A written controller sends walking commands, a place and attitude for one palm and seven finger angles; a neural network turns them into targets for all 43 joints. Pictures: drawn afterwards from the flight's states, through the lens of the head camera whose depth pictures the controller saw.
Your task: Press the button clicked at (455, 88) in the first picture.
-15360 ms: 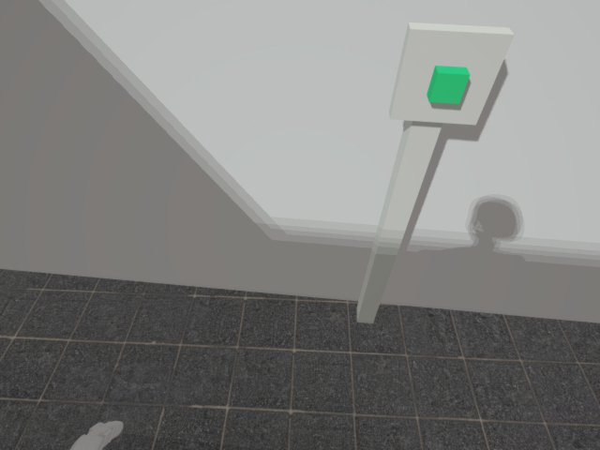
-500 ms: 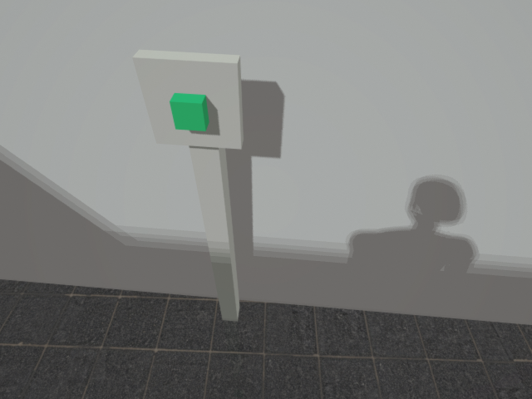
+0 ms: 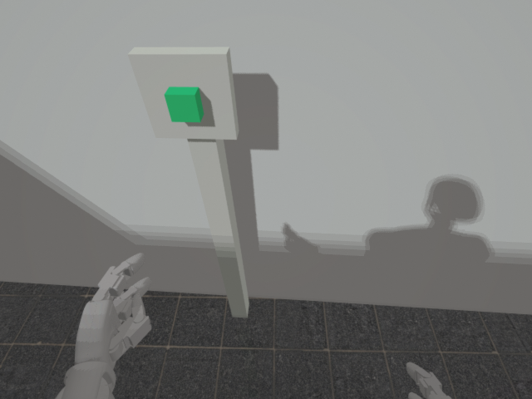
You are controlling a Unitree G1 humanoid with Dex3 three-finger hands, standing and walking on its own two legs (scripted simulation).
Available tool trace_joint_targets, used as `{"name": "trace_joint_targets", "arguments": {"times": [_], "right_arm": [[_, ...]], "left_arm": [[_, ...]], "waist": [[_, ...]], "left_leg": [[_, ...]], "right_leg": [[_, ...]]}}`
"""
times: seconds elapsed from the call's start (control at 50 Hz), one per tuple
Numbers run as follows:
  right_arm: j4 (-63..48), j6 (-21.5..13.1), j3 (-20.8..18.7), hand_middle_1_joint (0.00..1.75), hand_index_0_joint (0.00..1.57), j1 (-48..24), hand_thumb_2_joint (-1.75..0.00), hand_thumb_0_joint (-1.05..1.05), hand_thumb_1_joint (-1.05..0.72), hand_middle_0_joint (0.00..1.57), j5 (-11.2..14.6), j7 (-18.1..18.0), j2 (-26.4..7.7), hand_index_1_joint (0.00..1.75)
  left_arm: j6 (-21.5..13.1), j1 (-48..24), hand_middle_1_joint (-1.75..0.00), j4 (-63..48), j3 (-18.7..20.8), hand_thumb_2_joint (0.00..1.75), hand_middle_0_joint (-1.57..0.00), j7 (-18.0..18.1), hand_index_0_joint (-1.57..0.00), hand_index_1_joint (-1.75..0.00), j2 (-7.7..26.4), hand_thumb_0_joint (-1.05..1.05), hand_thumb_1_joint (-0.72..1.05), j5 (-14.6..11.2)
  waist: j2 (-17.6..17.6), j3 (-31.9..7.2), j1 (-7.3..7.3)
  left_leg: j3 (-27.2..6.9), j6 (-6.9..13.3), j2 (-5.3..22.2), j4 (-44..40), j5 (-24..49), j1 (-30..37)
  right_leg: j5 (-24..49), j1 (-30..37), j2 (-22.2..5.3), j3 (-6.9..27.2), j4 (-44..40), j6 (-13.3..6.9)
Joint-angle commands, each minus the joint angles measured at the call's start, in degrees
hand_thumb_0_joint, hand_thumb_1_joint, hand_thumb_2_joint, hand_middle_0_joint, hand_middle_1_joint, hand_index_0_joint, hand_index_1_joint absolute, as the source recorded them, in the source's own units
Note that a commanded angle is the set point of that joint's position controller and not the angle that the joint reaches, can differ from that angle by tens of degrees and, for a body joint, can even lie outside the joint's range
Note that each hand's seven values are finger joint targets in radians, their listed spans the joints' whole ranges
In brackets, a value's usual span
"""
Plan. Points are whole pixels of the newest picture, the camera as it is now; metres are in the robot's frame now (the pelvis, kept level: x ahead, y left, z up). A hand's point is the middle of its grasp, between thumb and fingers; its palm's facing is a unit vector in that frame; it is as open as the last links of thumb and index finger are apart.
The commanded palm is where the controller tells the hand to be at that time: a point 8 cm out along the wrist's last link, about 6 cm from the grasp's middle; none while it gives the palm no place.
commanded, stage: raise the hand and make a fist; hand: left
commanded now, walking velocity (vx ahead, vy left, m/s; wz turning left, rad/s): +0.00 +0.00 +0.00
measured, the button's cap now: (185, 103) +0.55 +0.15 +0.20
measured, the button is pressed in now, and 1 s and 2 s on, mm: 0 0 0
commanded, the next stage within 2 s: aim a knuckle at the button in 1.78 s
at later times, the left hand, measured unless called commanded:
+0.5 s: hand (150, 328) +0.21 +0.16 +0.06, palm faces -0.13 -0.99 -0.08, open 3.5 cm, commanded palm +0.17 +0.23 +0.06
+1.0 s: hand (83, 281) +0.23 +0.22 +0.14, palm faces +0.00 -0.99 -0.10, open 3.1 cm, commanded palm +0.20 +0.27 +0.14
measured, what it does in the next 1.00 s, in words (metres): stands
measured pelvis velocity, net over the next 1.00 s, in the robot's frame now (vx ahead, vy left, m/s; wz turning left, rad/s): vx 0.02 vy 0.03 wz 0.01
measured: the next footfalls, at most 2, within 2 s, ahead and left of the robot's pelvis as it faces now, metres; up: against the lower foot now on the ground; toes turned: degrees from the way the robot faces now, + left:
none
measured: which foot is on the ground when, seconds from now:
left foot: down 0.00-1.00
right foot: down 0.00-1.00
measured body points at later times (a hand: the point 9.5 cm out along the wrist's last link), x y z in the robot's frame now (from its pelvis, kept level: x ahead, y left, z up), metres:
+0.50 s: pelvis +0.00 -0.02 -0.03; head +0.01 -0.03 +0.42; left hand +0.21 +0.22 +0.06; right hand +0.18 -0.25 -0.10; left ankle +0.06 +0.08 -0.72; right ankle +0.01 -0.09 -0.72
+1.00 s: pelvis +0.02 +0.03 +0.00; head +0.01 +0.03 +0.45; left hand +0.23 +0.28 +0.15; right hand +0.23 -0.19 -0.05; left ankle +0.06 +0.08 -0.72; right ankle +0.01 -0.09 -0.72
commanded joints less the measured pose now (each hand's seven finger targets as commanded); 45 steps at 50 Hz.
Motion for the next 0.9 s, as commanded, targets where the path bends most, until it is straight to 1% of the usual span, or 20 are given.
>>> {"name": "trace_joint_targets", "arguments": {"times": [0.0,0.04,0.06,0.08,0.12,0.16,0.24,0.28,0.32,0.36,0.44,0.5,0.54,0.6,0.62,0.7,0.72,0.78,0.82,0.88], "right_arm": [[-14.41,-1.81,-3.66,0.30,0.20,-9.92,-0.90,0.00,-0.90,0.20,-0.14,0.49,-8.70,0.30],[-18.76,-1.70,-3.94,0.30,0.20,-11.01,-0.90,0.00,-0.90,0.20,0.67,1.51,-9.72,0.30],[-20.60,-1.54,-3.93,0.30,0.20,-11.25,-0.90,0.00,-0.90,0.20,1.33,1.47,-9.62,0.30],[-22.32,-1.25,-3.75,0.30,0.20,-11.89,-0.90,0.00,-0.90,0.20,1.66,1.18,-9.32,0.30],[-24.48,-0.46,-3.41,0.30,0.20,-11.50,-0.90,0.00,-0.90,0.20,1.54,0.42,-8.62,0.30],[-25.49,-0.24,-2.92,0.30,0.20,-9.59,-0.90,0.00,-0.90,0.20,1.15,-0.30,-6.84,0.30],[-22.93,-1.22,-2.34,0.30,0.20,-5.64,-0.90,0.00,-0.90,0.20,0.76,-1.41,-6.26,0.30],[-20.88,-2.53,-1.60,0.30,0.20,-4.77,-0.90,0.00,-0.90,0.20,0.91,-1.46,-6.96,0.30],[-19.55,-3.13,-0.98,0.30,0.20,-4.90,-0.90,0.00,-0.90,0.20,1.25,-1.65,-8.01,0.30],[-18.67,-3.04,-1.22,0.30,0.20,-4.85,-0.90,0.00,-0.90,0.20,1.95,-1.99,-8.68,0.30],[-20.48,-2.01,-1.38,0.30,0.20,-7.05,-0.90,0.00,-0.90,0.20,2.37,-2.12,-8.00,0.30],[-21.52,-2.00,-1.17,0.30,0.20,-7.76,-0.90,0.00,-0.90,0.20,1.74,-1.93,-6.30,0.30],[-21.06,-2.70,-0.91,0.30,0.20,-7.30,-0.90,0.00,-0.90,0.20,1.50,-1.39,-5.53,0.30],[-20.12,-3.86,-1.29,0.30,0.20,-5.16,-0.90,0.00,-0.90,0.20,1.20,-0.28,-6.15,0.30],[-20.23,-4.19,-1.02,0.30,0.20,-5.14,-0.90,0.00,-0.90,0.20,0.86,0.03,-6.70,0.30],[-19.78,-5.25,-1.35,0.30,0.20,-4.01,-0.90,0.00,-0.90,0.20,1.60,-0.24,-7.91,0.30],[-19.63,-5.37,-1.26,0.30,0.20,-4.30,-0.90,0.00,-0.90,0.20,1.58,-0.45,-8.13,0.30],[-20.16,-5.86,-0.95,0.30,0.20,-4.52,-0.90,0.00,-0.90,0.20,1.61,-0.82,-7.95,0.30],[-19.72,-5.73,-0.51,0.30,0.20,-5.23,-0.90,0.00,-0.90,0.20,1.28,-0.87,-7.86,0.30],[-19.54,-5.36,0.10,0.30,0.20,-6.18,-0.90,0.00,-0.90,0.20,1.65,-0.96,-7.50,0.30]], "left_arm": [[-12.65,14.63,-0.66,4.60,4.18,0.90,-0.53,-13.62,-0.53,-0.66,2.76,0.00,0.90,-5.49],[-17.08,13.40,-0.72,4.53,4.01,0.90,-0.58,-20.89,-0.58,-0.72,4.80,0.00,0.90,-7.15],[-17.11,12.55,-0.75,2.77,7.77,0.90,-0.61,-21.95,-0.61,-0.75,8.44,0.00,0.90,-7.27],[-16.60,11.00,-0.78,-1.75,9.95,0.90,-0.64,-22.06,-0.64,-0.78,11.22,0.00,0.90,-7.11],[-15.37,5.31,-0.84,-12.19,12.22,0.90,-0.69,-20.36,-0.69,-0.84,14.62,0.00,0.90,-7.96],[-15.66,-1.51,-0.90,-20.97,11.98,0.90,-0.75,-16.90,-0.75,-0.90,13.91,0.00,0.90,-8.35],[-20.82,-6.78,-1.02,-30.82,9.51,0.90,-0.86,-12.46,-0.86,-1.02,13.28,0.00,0.90,-7.42],[-22.08,-6.05,-1.08,-28.07,5.70,0.90,-0.92,-14.02,-0.92,-1.08,11.62,0.00,0.90,-7.31],[-20.12,-5.73,-1.14,-22.48,4.15,0.90,-0.97,-17.55,-0.97,-1.14,11.55,0.00,0.90,-7.61],[-14.93,-3.26,-1.20,-15.53,5.30,0.90,-1.02,-21.02,-1.02,-1.20,13.18,0.00,0.90,-7.51],[-2.74,2.96,-1.32,-13.32,12.35,0.90,-1.13,-23.77,-1.13,-1.32,15.72,0.00,0.90,-8.97],[-1.33,4.49,-1.41,-21.73,18.50,0.90,-1.22,-20.66,-1.22,-1.41,15.82,0.00,0.90,-12.10],[-3.19,5.26,-1.47,-24.95,18.37,0.90,-1.27,-18.60,-1.27,-1.47,13.84,0.00,0.90,-12.74],[-5.80,6.07,-1.50,-27.08,13.54,0.90,-1.30,-17.34,-1.30,-1.50,10.58,0.00,0.90,-10.98],[-5.85,4.41,-1.50,-27.24,11.27,0.90,-1.30,-17.60,-1.30,-1.50,10.01,0.00,0.90,-10.26],[-3.87,1.82,-1.50,-28.21,7.53,0.90,-1.30,-19.04,-1.30,-1.50,10.04,0.00,0.90,-8.21],[-3.02,0.79,-1.50,-28.71,8.00,0.90,-1.30,-19.01,-1.30,-1.50,11.07,0.00,0.90,-8.16],[-1.94,-0.81,-1.50,-34.67,11.45,0.90,-1.30,-17.40,-1.30,-1.50,14.32,0.00,0.90,-7.46],[-1.74,-2.92,-1.50,-36.81,13.32,0.90,-1.30,-15.80,-1.30,-1.50,15.93,0.00,0.90,-7.48],[-0.46,-3.99,-1.50,-35.99,12.67,0.90,-1.30,-15.07,-1.30,-1.50,13.71,0.00,0.90,-8.67]], "waist": [[-18.90,1.71,3.85],[-15.42,3.39,3.38],[-11.87,1.31,4.24],[-6.24,-0.42,5.15],[0.98,-2.66,5.12],[4.00,-5.37,3.35],[5.41,-5.75,-0.25],[5.79,-3.59,-2.02],[1.76,-2.15,-2.94],[-0.88,-1.77,-1.92],[-2.95,-8.55,3.46],[-5.29,-13.44,5.95],[-4.41,-12.28,6.32],[-0.25,-9.68,4.82],[-2.25,-7.57,3.79],[2.05,-6.85,2.07],[0.79,-6.77,2.08],[3.45,-11.56,3.41],[3.31,-11.25,4.00],[4.24,-7.60,4.15]], "left_leg": [[-4.38,-4.02,3.81,6.70,-9.60,-12.96],[-3.62,-4.35,3.06,10.62,-11.97,-17.58],[-3.01,-3.80,2.64,11.35,-12.43,-18.34],[-2.27,-3.34,2.47,11.30,-12.83,-17.96],[-2.48,-2.90,2.73,11.48,-14.84,-17.50],[-3.69,-2.35,3.54,12.02,-16.77,-15.37],[-5.17,-1.53,4.73,14.82,-14.52,-13.28],[-6.17,-1.26,4.98,15.47,-13.17,-12.47],[-7.23,-0.97,5.19,16.40,-11.43,-13.54],[-7.47,-0.99,5.47,15.23,-10.35,-14.03],[-7.94,-1.51,5.32,11.42,-2.94,-10.47],[-7.84,-1.79,5.02,8.85,3.67,-6.53],[-7.64,-1.75,4.92,6.59,6.90,-3.94],[-6.70,-1.36,5.00,4.32,10.43,1.58],[-7.29,-1.04,5.12,4.53,10.47,1.63],[-8.08,-0.98,5.66,2.13,6.26,4.47],[-8.49,-0.90,5.74,1.75,5.26,4.78],[-10.04,-1.81,6.44,-0.74,6.73,9.18],[-11.14,-2.65,6.82,-2.14,7.12,10.20],[-12.61,-3.88,7.61,-4.92,4.86,11.50]], "right_leg": [[-12.65,-13.80,0.57,2.56,-5.09,0.97],[-17.90,-13.29,-1.53,8.96,-5.76,0.94],[-19.10,-11.69,-1.95,10.81,-5.84,1.17],[-20.93,-10.98,-1.98,11.59,-5.87,1.14],[-25.93,-11.27,-1.69,13.09,-5.33,0.90],[-28.40,-12.74,-1.22,13.66,-5.47,0.86],[-24.26,-14.39,-0.08,14.22,-5.69,0.90],[-20.00,-15.06,-0.14,13.58,-6.14,1.55],[-15.91,-13.43,-1.15,15.53,-8.17,4.22],[-12.02,-10.71,-2.64,16.67,-9.74,5.61],[3.94,-0.25,-4.66,15.46,-8.32,6.32],[18.12,5.15,-3.61,12.18,-6.45,7.14],[23.85,5.29,-1.55,8.47,-4.90,5.97],[23.31,-0.34,1.48,2.36,-3.14,3.63],[22.71,-1.77,1.67,2.40,-3.22,3.88],[11.81,-5.01,2.33,0.28,-5.16,1.99],[10.55,-4.41,2.46,0.52,-5.63,2.01],[9.68,-2.38,2.38,-0.88,-5.61,0.99],[9.13,-1.64,2.80,-1.43,-5.67,0.69],[7.62,-2.21,2.88,-2.18,-6.86,0.66]]}}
